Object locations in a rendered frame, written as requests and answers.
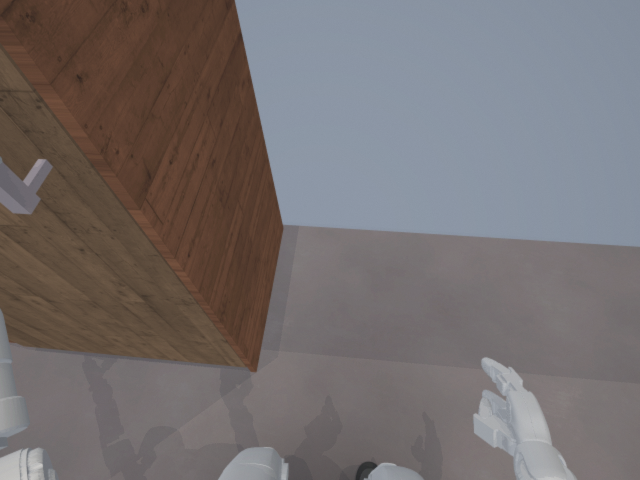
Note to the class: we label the left robot upper arm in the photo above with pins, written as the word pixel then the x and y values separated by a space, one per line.
pixel 27 464

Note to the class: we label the wardrobe door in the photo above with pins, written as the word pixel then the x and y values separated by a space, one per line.
pixel 79 273

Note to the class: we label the right robot shin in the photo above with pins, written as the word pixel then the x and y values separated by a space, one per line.
pixel 382 464

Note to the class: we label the right robot hand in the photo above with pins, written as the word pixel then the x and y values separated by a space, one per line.
pixel 514 421

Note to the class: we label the robot right forearm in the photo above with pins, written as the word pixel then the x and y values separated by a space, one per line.
pixel 536 460

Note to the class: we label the left robot thigh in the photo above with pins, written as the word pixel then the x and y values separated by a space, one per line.
pixel 257 463

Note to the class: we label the robot left forearm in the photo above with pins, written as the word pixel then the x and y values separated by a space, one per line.
pixel 14 416

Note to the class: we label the handle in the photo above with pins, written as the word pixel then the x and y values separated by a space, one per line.
pixel 20 196

